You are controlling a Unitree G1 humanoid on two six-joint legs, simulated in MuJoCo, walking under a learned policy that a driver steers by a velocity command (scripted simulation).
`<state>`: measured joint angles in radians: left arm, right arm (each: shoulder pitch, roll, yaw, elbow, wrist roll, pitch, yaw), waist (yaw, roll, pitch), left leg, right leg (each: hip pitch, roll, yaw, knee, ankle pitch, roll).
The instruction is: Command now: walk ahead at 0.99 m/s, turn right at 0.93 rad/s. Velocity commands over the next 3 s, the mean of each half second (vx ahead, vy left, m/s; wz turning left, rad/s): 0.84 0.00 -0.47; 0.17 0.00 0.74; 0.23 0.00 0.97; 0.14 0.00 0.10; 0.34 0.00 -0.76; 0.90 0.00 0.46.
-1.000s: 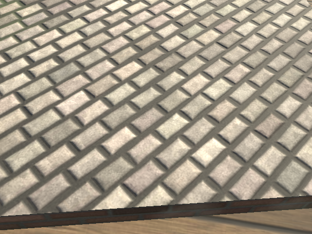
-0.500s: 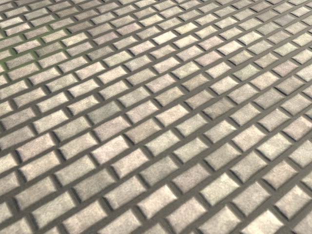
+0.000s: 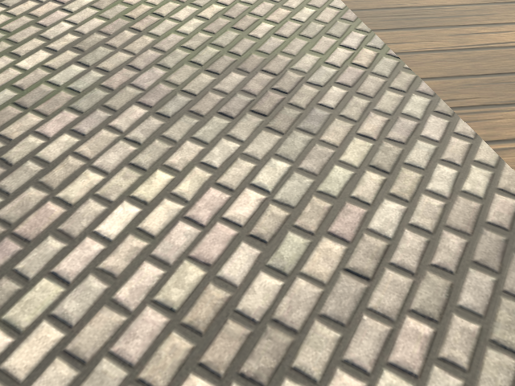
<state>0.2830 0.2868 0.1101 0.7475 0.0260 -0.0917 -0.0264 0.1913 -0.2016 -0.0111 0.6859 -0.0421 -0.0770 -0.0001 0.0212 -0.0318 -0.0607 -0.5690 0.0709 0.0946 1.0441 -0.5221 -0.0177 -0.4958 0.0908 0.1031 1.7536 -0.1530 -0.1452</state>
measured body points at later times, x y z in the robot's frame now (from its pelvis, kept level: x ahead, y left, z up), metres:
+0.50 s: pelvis +0.48 -0.01 +0.06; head +0.51 -0.01 +0.51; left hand +0.55 +0.25 -0.07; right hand +0.57 -0.26 -0.05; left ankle +0.56 +0.13 -0.59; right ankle +0.43 -0.03 -0.67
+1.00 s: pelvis +0.69 +0.00 +0.07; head +0.74 +0.04 +0.51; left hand +0.84 +0.28 -0.04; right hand +0.81 -0.28 -0.04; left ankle +0.77 +0.03 -0.67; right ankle +0.80 -0.19 -0.59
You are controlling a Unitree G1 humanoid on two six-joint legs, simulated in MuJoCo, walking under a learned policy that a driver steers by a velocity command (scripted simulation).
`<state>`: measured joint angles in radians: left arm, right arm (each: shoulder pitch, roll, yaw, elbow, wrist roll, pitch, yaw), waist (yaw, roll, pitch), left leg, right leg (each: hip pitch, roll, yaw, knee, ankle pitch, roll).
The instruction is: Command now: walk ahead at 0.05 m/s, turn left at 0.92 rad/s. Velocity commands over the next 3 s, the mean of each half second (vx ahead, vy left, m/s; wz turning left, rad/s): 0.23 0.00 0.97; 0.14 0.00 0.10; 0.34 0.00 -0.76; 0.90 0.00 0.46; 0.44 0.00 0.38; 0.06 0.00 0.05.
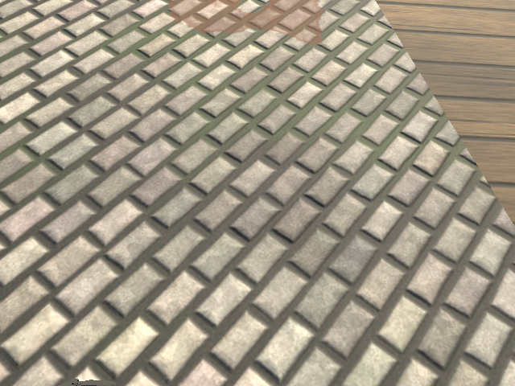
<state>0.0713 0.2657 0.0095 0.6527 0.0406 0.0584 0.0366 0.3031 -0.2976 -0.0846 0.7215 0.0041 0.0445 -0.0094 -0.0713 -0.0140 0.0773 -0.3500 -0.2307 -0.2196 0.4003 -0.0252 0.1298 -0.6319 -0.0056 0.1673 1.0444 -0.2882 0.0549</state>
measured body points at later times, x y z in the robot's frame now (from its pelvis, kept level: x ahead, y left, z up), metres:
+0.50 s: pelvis +0.09 -0.07 +0.01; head +0.10 -0.09 +0.46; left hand +0.06 +0.25 -0.07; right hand +0.36 -0.27 -0.09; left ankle +0.07 +0.07 -0.64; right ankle +0.12 -0.17 -0.73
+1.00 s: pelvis +0.17 +0.00 +0.01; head +0.20 +0.03 +0.45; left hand +0.08 +0.26 -0.13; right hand +0.43 -0.13 -0.10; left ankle +0.14 +0.11 -0.73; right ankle +0.21 -0.11 -0.66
